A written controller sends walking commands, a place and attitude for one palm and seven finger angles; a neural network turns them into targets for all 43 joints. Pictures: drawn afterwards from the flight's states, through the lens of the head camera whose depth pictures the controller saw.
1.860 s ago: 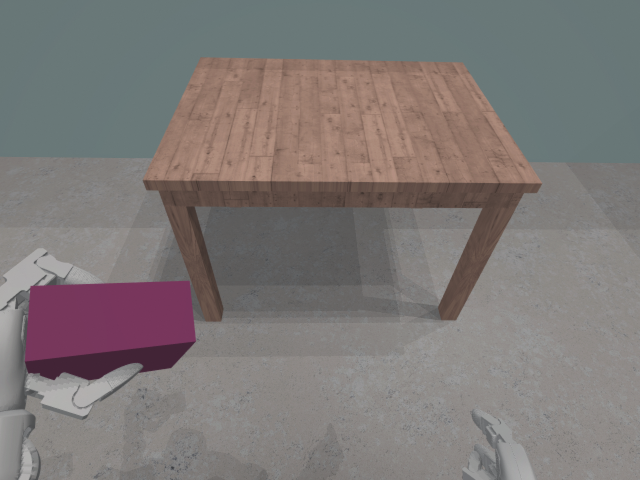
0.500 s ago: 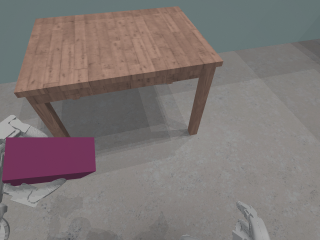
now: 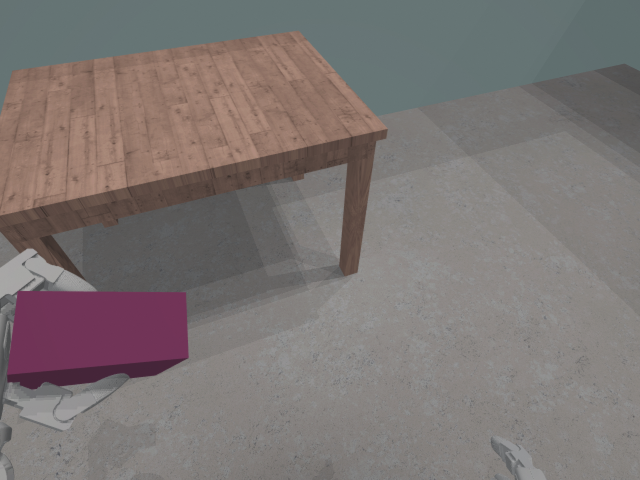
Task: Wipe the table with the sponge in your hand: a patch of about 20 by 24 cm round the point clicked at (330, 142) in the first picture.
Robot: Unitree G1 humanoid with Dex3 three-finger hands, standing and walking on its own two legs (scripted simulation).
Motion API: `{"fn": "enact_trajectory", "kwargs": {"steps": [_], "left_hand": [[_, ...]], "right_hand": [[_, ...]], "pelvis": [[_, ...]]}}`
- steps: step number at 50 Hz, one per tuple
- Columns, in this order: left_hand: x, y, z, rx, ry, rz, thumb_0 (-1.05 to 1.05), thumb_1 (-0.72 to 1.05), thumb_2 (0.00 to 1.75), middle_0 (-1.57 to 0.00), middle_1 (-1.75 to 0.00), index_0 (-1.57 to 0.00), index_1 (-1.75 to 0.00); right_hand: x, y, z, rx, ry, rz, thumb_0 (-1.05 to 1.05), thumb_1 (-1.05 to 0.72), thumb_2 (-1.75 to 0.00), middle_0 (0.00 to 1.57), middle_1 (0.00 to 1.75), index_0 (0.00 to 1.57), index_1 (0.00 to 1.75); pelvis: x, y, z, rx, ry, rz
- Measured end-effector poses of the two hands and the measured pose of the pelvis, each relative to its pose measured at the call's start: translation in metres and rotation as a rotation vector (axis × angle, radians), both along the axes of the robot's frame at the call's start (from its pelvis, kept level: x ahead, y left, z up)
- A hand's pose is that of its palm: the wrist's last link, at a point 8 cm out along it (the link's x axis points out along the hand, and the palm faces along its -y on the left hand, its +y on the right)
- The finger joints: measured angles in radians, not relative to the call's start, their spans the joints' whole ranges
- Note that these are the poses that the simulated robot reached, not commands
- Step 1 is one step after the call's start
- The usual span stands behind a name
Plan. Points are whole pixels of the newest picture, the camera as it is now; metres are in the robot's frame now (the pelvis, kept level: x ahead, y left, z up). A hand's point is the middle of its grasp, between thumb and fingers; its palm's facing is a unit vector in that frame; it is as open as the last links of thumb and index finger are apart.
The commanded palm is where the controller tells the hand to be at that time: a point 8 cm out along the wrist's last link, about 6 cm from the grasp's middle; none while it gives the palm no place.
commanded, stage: take the last steps up to it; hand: left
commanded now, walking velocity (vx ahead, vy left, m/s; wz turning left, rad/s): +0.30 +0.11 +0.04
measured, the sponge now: (124, 339) +0.22 +0.19 +0.14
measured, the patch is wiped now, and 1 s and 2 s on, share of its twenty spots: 0.00 0.00 0.00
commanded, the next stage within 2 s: none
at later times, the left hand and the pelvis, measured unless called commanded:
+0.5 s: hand (91, 280) +0.28 +0.24 +0.16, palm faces +0.40 -0.78 -0.48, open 10.3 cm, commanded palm +0.22 +0.28 +0.18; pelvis +0.07 +0.00 +0.00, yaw +2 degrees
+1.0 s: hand (108, 180) +0.40 +0.26 +0.18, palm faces +0.36 -0.80 -0.48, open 10.3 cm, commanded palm +0.35 +0.31 +0.18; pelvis +0.19 +0.03 +0.00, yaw -1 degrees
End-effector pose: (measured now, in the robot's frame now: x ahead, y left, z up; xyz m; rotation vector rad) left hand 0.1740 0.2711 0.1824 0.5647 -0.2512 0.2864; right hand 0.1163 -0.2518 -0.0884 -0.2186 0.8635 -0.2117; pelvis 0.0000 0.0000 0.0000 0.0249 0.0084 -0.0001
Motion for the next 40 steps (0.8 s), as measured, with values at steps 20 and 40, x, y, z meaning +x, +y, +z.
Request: {"fn": "enact_trajectory", "kwargs": {"steps": [20,40], "left_hand": [[0.045,0.0,-0.002,0.01,-0.042,0.068,-0.01,-0.5,0.99,-0.71,-1.35,-0.72,-1.35],[0.156,0.048,-0.006,-0.001,-0.107,0.027,-0.01,-0.5,0.99,-0.71,-1.35,-0.72,-1.35]], "right_hand": [[0.084,0.05,-0.029,0.15,-0.08,0.103,0.02,-0.9,-0.9,0.2,0.3,0.2,0.3],[0.195,0.045,0.003,-0.011,-0.131,0.039,0.02,-0.9,-0.9,0.2,0.3,0.2,0.3]], "pelvis": [[0.052,-0.001,-0.015,-0.017,-0.028,0.027],[0.143,0.038,-0.017,0.008,-0.028,-0.003]]}}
